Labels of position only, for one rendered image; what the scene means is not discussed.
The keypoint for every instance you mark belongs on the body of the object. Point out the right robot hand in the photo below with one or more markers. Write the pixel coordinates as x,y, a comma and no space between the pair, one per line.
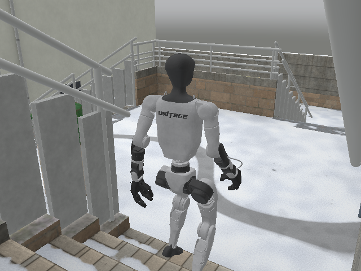
236,181

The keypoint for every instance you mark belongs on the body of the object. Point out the left robot hand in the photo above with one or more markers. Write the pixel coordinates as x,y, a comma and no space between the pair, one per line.
143,188

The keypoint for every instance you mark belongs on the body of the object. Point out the left robot foot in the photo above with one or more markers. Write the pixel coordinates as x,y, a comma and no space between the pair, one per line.
169,251

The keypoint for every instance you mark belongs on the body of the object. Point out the robot left upper arm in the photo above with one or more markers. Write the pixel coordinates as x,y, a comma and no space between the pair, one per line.
141,139

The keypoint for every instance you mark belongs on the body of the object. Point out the robot right upper arm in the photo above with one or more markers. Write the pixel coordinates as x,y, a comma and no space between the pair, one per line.
209,112

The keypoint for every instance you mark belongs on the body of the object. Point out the left robot forearm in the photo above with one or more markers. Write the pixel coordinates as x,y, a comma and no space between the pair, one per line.
137,164

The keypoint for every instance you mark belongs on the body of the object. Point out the left robot shin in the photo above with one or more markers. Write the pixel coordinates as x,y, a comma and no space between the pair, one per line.
177,219

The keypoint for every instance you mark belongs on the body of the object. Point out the right robot forearm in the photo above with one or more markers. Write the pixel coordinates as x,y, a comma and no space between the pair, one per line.
225,163

